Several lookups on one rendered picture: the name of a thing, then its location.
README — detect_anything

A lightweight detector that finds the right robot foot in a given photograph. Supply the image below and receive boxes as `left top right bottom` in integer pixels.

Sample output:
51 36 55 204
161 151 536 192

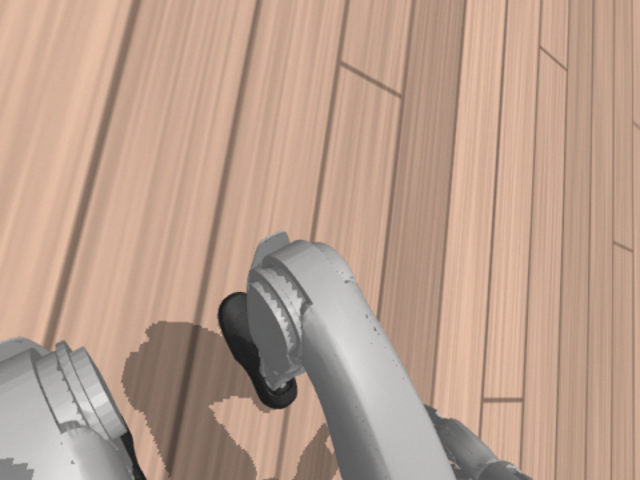
218 292 297 409

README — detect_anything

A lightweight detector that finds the left robot foot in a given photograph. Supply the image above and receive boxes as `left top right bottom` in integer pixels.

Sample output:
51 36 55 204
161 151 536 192
119 411 147 480

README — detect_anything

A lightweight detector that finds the right robot arm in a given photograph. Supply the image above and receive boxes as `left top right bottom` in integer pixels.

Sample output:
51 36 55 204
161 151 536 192
478 461 533 480

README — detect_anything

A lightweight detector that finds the right robot hand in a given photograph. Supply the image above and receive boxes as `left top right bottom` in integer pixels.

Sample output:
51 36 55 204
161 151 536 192
424 404 500 480

